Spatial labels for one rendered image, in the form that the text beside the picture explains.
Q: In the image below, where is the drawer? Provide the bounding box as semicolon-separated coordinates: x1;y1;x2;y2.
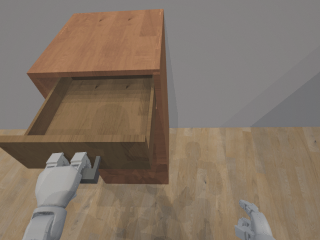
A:
0;74;156;170

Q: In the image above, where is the robot left forearm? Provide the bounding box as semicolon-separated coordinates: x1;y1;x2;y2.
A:
22;205;67;240

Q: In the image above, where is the handle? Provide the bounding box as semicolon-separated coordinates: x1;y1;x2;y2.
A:
80;156;101;184

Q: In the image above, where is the robot right hand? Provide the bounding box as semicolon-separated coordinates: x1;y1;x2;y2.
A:
234;199;273;240

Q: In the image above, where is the cabinet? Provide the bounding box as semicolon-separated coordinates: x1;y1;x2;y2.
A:
27;9;169;185

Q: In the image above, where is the robot left hand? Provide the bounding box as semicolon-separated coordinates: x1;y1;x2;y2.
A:
35;152;92;209

